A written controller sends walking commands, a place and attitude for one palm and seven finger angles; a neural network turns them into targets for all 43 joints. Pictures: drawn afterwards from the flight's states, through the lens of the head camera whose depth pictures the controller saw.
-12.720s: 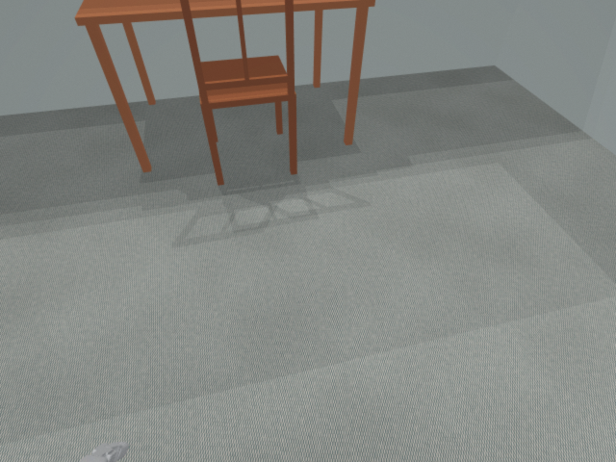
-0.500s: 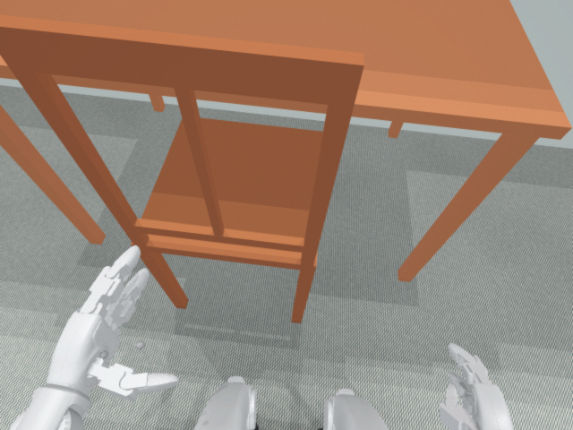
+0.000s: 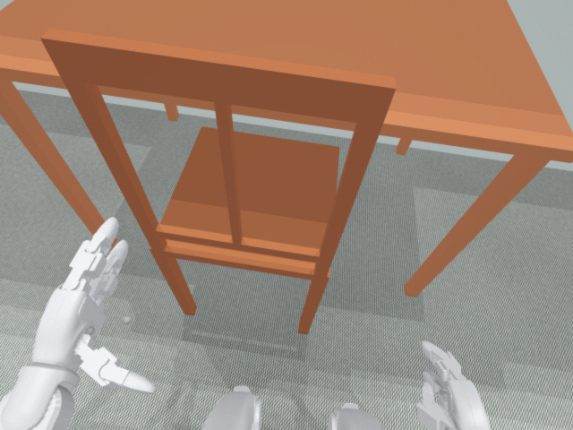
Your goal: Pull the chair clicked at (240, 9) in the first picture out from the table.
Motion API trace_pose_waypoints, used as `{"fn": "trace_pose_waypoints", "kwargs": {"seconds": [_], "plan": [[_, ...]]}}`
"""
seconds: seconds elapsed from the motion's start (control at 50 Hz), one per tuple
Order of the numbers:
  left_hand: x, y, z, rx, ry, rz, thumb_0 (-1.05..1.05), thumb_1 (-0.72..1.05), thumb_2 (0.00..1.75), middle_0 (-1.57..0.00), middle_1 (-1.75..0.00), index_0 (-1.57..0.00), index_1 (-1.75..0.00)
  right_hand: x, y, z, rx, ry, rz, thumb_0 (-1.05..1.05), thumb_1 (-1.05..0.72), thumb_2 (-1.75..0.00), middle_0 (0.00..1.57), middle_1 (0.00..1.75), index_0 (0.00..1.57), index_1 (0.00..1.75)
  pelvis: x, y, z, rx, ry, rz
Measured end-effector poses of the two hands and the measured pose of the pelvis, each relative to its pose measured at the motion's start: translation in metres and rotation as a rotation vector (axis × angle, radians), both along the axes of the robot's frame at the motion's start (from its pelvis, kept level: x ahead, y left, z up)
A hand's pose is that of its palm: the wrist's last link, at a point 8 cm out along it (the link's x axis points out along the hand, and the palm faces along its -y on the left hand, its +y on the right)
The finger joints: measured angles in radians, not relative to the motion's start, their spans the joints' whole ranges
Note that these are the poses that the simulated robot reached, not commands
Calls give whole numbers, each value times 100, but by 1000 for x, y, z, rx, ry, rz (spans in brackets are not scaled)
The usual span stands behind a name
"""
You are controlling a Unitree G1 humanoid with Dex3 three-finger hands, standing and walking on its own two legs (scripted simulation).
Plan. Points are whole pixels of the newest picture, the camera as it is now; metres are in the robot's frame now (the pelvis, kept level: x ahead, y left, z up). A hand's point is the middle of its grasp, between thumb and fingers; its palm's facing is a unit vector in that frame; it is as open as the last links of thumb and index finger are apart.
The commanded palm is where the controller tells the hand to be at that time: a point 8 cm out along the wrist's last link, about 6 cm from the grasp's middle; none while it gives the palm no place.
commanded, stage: raise the hand toward the chair's back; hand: left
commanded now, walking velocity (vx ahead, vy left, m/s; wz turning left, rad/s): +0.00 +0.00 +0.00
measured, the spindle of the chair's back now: (231, 186) +0.48 +0.13 +0.01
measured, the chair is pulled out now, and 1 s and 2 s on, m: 0.00 0.00 0.00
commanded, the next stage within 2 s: aim the fingers beside a spindle in 0.52 s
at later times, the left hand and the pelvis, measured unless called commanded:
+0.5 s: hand (153, 324) +0.24 +0.18 +0.04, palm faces -0.09 -0.99 -0.05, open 16.9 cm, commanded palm +0.22 +0.24 +0.05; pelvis +0.00 -0.02 +0.00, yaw +0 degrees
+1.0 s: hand (170, 306) +0.26 +0.17 +0.03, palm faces -0.07 -1.00 -0.06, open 16.9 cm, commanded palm +0.25 +0.22 +0.03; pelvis +0.00 -0.03 -0.01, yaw +0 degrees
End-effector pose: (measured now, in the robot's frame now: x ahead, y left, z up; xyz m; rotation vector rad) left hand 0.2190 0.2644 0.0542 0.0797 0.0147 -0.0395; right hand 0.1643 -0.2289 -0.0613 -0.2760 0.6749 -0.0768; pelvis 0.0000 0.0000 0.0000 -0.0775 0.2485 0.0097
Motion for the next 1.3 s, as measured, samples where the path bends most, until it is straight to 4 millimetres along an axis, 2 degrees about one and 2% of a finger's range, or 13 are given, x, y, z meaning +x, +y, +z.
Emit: {"fn": "trace_pose_waypoints", "kwargs": {"seconds": [0.16, 0.32, 0.46, 0.62, 0.7, 0.84, 0.98, 1.14, 1.3], "plan": [[8, -8, -17, -36, 120, -60, -1, -49, 30, -6, -8, -6, -8, -15, -18, 1, -14, 25, -60, 2, -90, -90, 20, 30, 20, 30, 1, -3, 3, 4, 3, -9], [8, -12, 0, -14, 8, -10, -1, -49, 30, -6, -8, -6, -8, -14, -29, 4, -25, 11, -56, 2, -90, -90, 20, 30, 20, 30, 3, -10, 4, 10, 1, -7], [5, -21, -14, -22, 89, -38, -1, -50, 30, -6, -8, -6, -8, -5, -30, 1, -3, -5, -47, 2, -90, -90, 20, 30, 20, 30, 2, -16, 2, 14, 2, -6], [5, -26, -1, -16, 19, -13, -1, -50, 30, -6, -8, -7, -8, 2, -31, 2, 10, -24, -35, 2, -90, -90, 20, 30, 20, 30, 4, -23, 3, 18, -1, -3], [7, -28, -6, -18, 39, -14, -1, -50, 30, -6, -8, -6, -8, 3, -34, -2, 14, -18, -33, 2, -90, -90, 20, 30, 20, 30, 4, -25, 2, 20, 2, 0], [14, -43, -18, -32, 74, -60, -1, -50, 30, -6, -8, -6, -8, 0, -41, -6, 2, -8, -49, 2, -90, -90, 20, 30, 20, 30, 4, -28, -1, 24, 12, -7], [25, -39, -15, -23, 19, -28, -1, -50, 30, -6, -8, -6, -8, -7, -46, -13, -2, 26, -63, 2, -90, -90, 20, 30, 20, 30, 4, -30, -5, 26, 25, -9], [31, -52, -29, -39, 73, -73, -1, -50, 30, -6, -8, -6, -8, -12, -46, -20, 1, 44, -74, 2, -90, -90, 20, 30, 20, 30, 3, -27, -8, 28, 40, -14], [41, -61, -27, -33, 7, -61, -1, -50, 30, -6, -8, -6, -8, -12, -41, -28, 8, 60, -59, 2, -90, -90, 20, 30, 20, 30, 2, -25, -13, 31, 56, -17]]}}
